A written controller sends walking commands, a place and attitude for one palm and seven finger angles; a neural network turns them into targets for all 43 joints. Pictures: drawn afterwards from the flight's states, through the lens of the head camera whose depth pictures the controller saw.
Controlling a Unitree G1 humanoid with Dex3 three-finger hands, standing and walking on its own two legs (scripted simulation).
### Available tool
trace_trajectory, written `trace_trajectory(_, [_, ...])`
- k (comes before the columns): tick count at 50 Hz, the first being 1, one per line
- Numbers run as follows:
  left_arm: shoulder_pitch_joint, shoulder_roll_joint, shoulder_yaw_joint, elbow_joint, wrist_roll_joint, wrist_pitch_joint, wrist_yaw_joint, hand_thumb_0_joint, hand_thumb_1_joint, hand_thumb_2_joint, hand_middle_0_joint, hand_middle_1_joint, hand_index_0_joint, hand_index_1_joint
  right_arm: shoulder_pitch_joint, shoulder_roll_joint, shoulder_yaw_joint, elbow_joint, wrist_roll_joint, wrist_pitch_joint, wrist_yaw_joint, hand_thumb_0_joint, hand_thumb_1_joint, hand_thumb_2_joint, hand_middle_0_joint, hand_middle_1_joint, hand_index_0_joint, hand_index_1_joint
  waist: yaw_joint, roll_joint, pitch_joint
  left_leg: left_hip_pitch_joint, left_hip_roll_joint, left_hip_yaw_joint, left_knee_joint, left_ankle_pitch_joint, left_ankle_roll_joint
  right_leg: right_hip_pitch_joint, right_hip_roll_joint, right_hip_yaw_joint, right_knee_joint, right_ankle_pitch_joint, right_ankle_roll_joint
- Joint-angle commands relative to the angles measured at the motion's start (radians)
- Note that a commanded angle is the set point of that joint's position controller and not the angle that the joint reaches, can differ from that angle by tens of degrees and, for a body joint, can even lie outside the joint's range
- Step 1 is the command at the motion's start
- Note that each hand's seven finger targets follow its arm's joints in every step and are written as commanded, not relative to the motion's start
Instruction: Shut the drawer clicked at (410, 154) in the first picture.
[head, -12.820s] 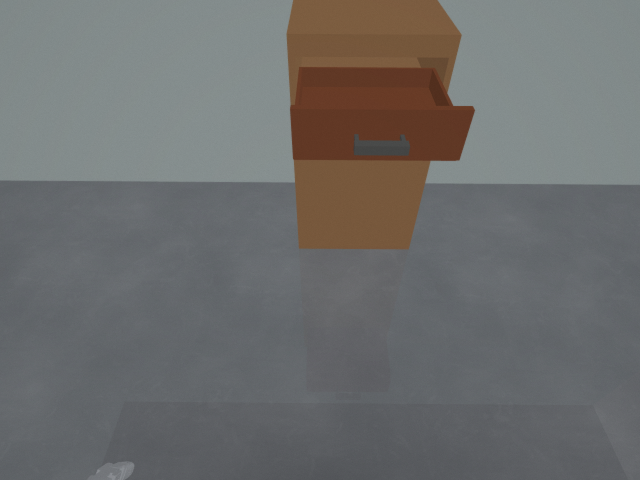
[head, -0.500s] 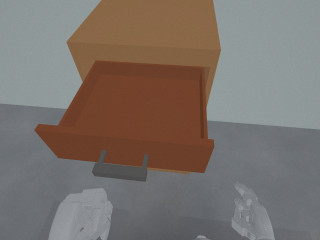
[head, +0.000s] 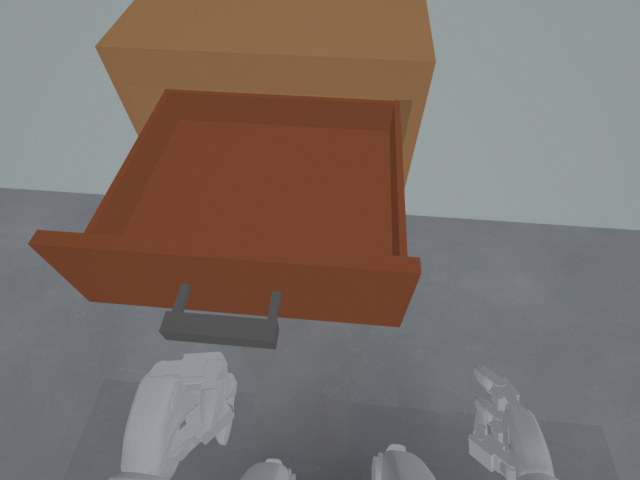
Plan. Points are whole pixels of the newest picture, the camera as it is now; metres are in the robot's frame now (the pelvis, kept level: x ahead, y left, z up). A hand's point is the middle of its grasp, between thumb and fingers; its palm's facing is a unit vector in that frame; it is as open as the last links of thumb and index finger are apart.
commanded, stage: bring the fist close to the handle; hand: left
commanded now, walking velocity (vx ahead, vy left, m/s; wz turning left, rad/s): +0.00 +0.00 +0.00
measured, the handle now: (225, 312) +0.30 +0.13 +0.05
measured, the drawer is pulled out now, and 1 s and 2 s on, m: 0.30 0.29 0.16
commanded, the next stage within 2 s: push the drawer shut in 0.62 s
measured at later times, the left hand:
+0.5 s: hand (227, 395) +0.21 +0.11 +0.06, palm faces -0.03 -1.00 -0.01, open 3.2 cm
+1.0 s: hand (237, 379) +0.22 +0.10 +0.06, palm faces -0.07 -1.00 -0.02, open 3.0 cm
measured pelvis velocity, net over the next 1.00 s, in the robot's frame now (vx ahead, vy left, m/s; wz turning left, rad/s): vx -0.01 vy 0.01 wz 0.01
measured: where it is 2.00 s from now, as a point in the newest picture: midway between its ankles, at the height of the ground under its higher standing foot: outside the picture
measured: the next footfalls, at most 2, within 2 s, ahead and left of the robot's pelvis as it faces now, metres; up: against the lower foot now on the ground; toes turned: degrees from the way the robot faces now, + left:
none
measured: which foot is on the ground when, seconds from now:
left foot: down 0.00-1.00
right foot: down 0.00-1.00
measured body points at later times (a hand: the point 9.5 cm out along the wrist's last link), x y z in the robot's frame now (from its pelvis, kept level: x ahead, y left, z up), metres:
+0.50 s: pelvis +0.00 +0.00 -0.01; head +0.07 +0.00 +0.44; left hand +0.20 +0.16 +0.06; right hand +0.18 -0.22 -0.08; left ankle -0.03 +0.12 -0.66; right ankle +0.04 -0.11 -0.66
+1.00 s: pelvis -0.01 +0.01 -0.01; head +0.07 +0.00 +0.43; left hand +0.22 +0.16 +0.06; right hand +0.18 -0.22 -0.09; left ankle -0.03 +0.12 -0.66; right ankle +0.04 -0.11 -0.66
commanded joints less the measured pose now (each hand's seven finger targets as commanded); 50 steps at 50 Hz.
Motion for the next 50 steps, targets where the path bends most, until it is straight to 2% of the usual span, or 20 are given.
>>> trace_trajectory(1, [-0.008, 0.064, 0.055, -0.163, -0.004, -0.052, 0.004, 0.000, 0.900, 0.900, -1.400, -1.600, -1.400, -1.600, -0.054, -0.098, -0.046, -0.181, 0.003, -0.042, -0.014, 0.000, -0.900, -0.900, 0.200, 0.300, 0.200, 0.300, -0.012, -0.070, -0.183, -0.054, -0.016, 0.013, -0.151, 0.275, 0.015, 0.265, 0.005, 0.062, -0.155, 0.151, -0.010])
trace_trajectory(3, [-0.051, 0.064, 0.068, -0.183, -0.015, -0.063, 0.016, 0.000, 0.900, 0.900, -1.400, -1.600, -1.400, -1.600, -0.054, -0.096, -0.044, -0.178, 0.002, -0.042, -0.015, 0.000, -0.900, -0.900, 0.200, 0.300, 0.200, 0.300, -0.011, -0.042, -0.206, -0.042, -0.015, 0.013, -0.147, 0.295, 0.013, 0.260, 0.007, 0.056, -0.141, 0.178, -0.012])
trace_trajectory(5, [-0.069, 0.060, 0.074, -0.173, -0.020, -0.076, 0.030, 0.000, 0.900, 0.900, -1.400, -1.600, -1.400, -1.600, -0.050, -0.095, -0.044, -0.171, 0.000, -0.042, -0.016, 0.000, -0.900, -0.900, 0.200, 0.300, 0.200, 0.300, -0.015, -0.050, -0.219, -0.046, -0.013, 0.010, -0.139, 0.319, 0.011, 0.257, 0.010, 0.048, -0.125, 0.213, -0.012])
trace_trajectory(11, [-0.128, 0.006, -0.003, -0.071, -0.005, -0.092, 0.020, 0.000, 0.900, 0.900, -1.400, -1.600, -1.400, -1.600, -0.047, -0.109, -0.043, -0.151, -0.006, -0.044, -0.007, 0.000, -0.900, -0.900, 0.200, 0.300, 0.200, 0.300, -0.047, -0.076, -0.192, -0.092, -0.008, -0.003, -0.107, 0.298, 0.010, 0.180, 0.008, 0.038, -0.095, 0.192, -0.009])
trace_trajectory(14, [-0.091, 0.070, 0.047, -0.088, 0.006, -0.063, 0.015, 0.000, 0.900, 0.900, -1.400, -1.600, -1.400, -1.600, -0.048, -0.114, -0.049, -0.169, -0.003, -0.028, -0.007, 0.000, -0.900, -0.900, 0.200, 0.300, 0.200, 0.300, -0.018, -0.064, -0.239, -0.081, -0.011, 0.001, -0.122, 0.308, 0.012, 0.229, 0.005, 0.046, -0.097, 0.199, -0.015])
trace_trajectory(17, [-0.071, 0.066, 0.044, -0.170, 0.003, -0.048, 0.026, 0.000, 0.900, 0.900, -1.400, -1.600, -1.400, -1.600, -0.046, -0.102, -0.048, -0.192, 0.002, -0.015, -0.005, 0.000, -0.900, -0.900, 0.200, 0.300, 0.200, 0.300, -0.003, -0.027, -0.291, -0.033, -0.013, 0.008, -0.140, 0.355, 0.010, 0.266, 0.003, 0.041, -0.095, 0.254, -0.016])
trace_trajectory(19, [-0.048, 0.058, 0.053, -0.179, -0.007, -0.045, 0.047, 0.000, 0.900, 0.900, -1.400, -1.600, -1.400, -1.600, -0.048, -0.096, -0.045, -0.193, 0.002, -0.007, -0.007, 0.000, -0.900, -0.900, 0.200, 0.300, 0.200, 0.300, -0.002, -0.030, -0.272, -0.034, -0.012, 0.007, -0.145, 0.370, 0.009, 0.266, 0.009, 0.032, -0.097, 0.269, -0.017])
trace_trajectory(20, [-0.069, 0.049, 0.046, -0.170, -0.010, -0.048, 0.055, 0.000, 0.900, 0.900, -1.400, -1.600, -1.400, -1.600, -0.043, -0.095, -0.043, -0.189, 0.002, -0.005, -0.008, 0.000, -0.900, -0.900, 0.200, 0.300, 0.200, 0.300, -0.017, -0.050, -0.247, -0.043, -0.011, 0.006, -0.141, 0.350, 0.009, 0.250, 0.011, 0.032, -0.104, 0.254, -0.014])
trace_trajectory(23, [-0.073, 0.009, 0.008, -0.146, -0.011, -0.070, 0.063, 0.000, 0.900, 0.900, -1.400, -1.600, -1.400, -1.600, -0.046, -0.096, -0.039, -0.180, -0.002, -0.010, -0.006, 0.000, -0.900, -0.900, 0.200, 0.300, 0.200, 0.300, -0.034, -0.067, -0.186, -0.062, -0.008, -0.003, -0.138, 0.310, 0.008, 0.199, 0.014, 0.024, -0.106, 0.203, -0.011])
trace_trajectory(24, [-0.083, 0.021, 0.015, -0.128, -0.003, -0.075, 0.065, 0.000, 0.900, 0.900, -1.400, -1.600, -1.400, -1.600, -0.048, -0.100, -0.041, -0.177, -0.002, -0.009, -0.007, 0.000, -0.900, -0.900, 0.200, 0.300, 0.200, 0.300, -0.039, -0.090, -0.169, -0.076, -0.005, -0.006, -0.136, 0.300, 0.009, 0.192, 0.013, 0.026, -0.108, 0.188, -0.012])
trace_trajectory(26, [-0.094, 0.008, -0.016, -0.108, 0.008, -0.083, 0.052, 0.000, 0.900, 0.900, -1.400, -1.600, -1.400, -1.600, -0.045, -0.107, -0.042, -0.176, -0.004, -0.013, -0.005, 0.000, -0.900, -0.900, 0.200, 0.300, 0.200, 0.300, -0.049, -0.088, -0.164, -0.080, -0.005, -0.007, -0.129, 0.268, 0.009, 0.164, 0.011, 0.026, -0.106, 0.150, -0.009])
trace_trajectory(29, [-0.113, 0.020, -0.037, -0.119, 0.027, -0.076, 0.038, 0.000, 0.900, 0.900, -1.400, -1.600, -1.400, -1.600, -0.046, -0.113, -0.040, -0.187, -0.005, -0.012, -0.005, 0.000, -0.900, -0.900, 0.200, 0.300, 0.200, 0.300, -0.044, -0.043, -0.174, -0.074, -0.007, -0.011, -0.133, 0.252, 0.010, 0.152, 0.007, 0.028, -0.100, 0.118, -0.014])
trace_trajectory(34, [-0.080, 0.084, 0.054, -0.159, 0.022, -0.062, 0.058, 0.000, 0.900, 0.900, -1.400, -1.600, -1.400, -1.600, -0.042, -0.103, -0.044, -0.198, -0.003, 0.004, -0.008, 0.000, -0.900, -0.900, 0.200, 0.300, 0.200, 0.300, -0.007, -0.041, -0.263, -0.045, -0.011, -0.002, -0.137, 0.321, 0.008, 0.223, 0.010, 0.033, -0.087, 0.196, -0.019])
trace_trajectory(35, [-0.079, 0.050, 0.028, -0.176, 0.014, -0.062, 0.061, 0.000, 0.900, 0.900, -1.400, -1.600, -1.400, -1.600, -0.043, -0.097, -0.041, -0.204, -0.003, 0.004, -0.006, 0.000, -0.900, -0.900, 0.200, 0.300, 0.200, 0.300, -0.010, -0.025, -0.265, -0.036, -0.014, 0.003, -0.138, 0.337, 0.007, 0.230, 0.008, 0.031, -0.088, 0.222, -0.018])
trace_trajectory(36, [-0.069, 0.058, 0.045, -0.165, 0.007, -0.060, 0.068, 0.000, 0.900, 0.900, -1.400, -1.600, -1.400, -1.600, -0.040, -0.096, -0.043, -0.201, -0.001, 0.007, -0.006, 0.000, -0.900, -0.900, 0.200, 0.300, 0.200, 0.300, -0.009, -0.040, -0.254, -0.039, -0.012, 0.002, -0.140, 0.336, 0.005, 0.228, 0.010, 0.029, -0.092, 0.221, -0.016])
trace_trajectory(37, [-0.101, 0.033, 0.020, -0.171, 0.002, -0.060, 0.069, 0.000, 0.900, 0.900, -1.400, -1.600, -1.400, -1.600, -0.045, -0.097, -0.038, -0.200, -0.001, 0.006, -0.006, 0.000, -0.900, -0.900, 0.200, 0.300, 0.200, 0.300, -0.022, -0.044, -0.236, -0.048, -0.013, 0.004, -0.138, 0.322, 0.007, 0.223, 0.010, 0.030, -0.099, 0.213, -0.014])
trace_trajectory(42, [-0.174, 0.023, -0.004, -0.096, 0.011, -0.066, 0.065, 0.000, 0.900, 0.900, -1.400, -1.600, -1.400, -1.600, -0.036, -0.111, -0.035, -0.173, -0.006, -0.002, -0.010, 0.000, -0.900, -0.900, 0.200, 0.300, 0.200, 0.300, -0.057, -0.085, -0.172, -0.080, -0.005, -0.009, -0.126, 0.271, 0.009, 0.166, 0.011, 0.027, -0.108, 0.153, -0.009])
trace_trajectory(44, [-0.224, 0.028, -0.018, -0.080, 0.023, -0.059, 0.054, 0.000, 0.900, 0.900, -1.400, -1.600, -1.400, -1.600, -0.040, -0.117, -0.034, -0.170, -0.006, -0.004, -0.011, 0.000, -0.900, -0.900, 0.200, 0.300, 0.200, 0.300, -0.064, -0.075, -0.170, -0.084, -0.006, -0.012, -0.123, 0.253, 0.011, 0.154, 0.008, 0.032, -0.109, 0.127, -0.011])
trace_trajectory(47, [-0.270, 0.048, -0.001, -0.083, 0.032, -0.042, 0.047, 0.000, 0.900, 0.900, -1.400, -1.600, -1.400, -1.600, -0.038, -0.119, -0.036, -0.171, -0.006, 0.002, -0.012, 0.000, -0.900, -0.900, 0.200, 0.300, 0.200, 0.300, -0.047, -0.024, -0.222, -0.054, -0.009, -0.009, -0.131, 0.273, 0.009, 0.164, 0.004, 0.031, -0.100, 0.142, -0.014])
trace_trajectory(50, [-0.337, 0.029, -0.019, -0.073, 0.034, -0.025, 0.057, 0.000, 0.900, 0.900, -1.400, -1.600, -1.400, -1.600, -0.032, -0.117, -0.034, -0.162, -0.006, 0.004, -0.013, 0.000, -0.900, -0.900, 0.200, 0.300, 0.200, 0.300, -0.057, -0.010, -0.225, -0.032, -0.007, -0.017, -0.138, 0.288, 0.007, 0.153, 0.006, 0.023, -0.099, 0.149, -0.014])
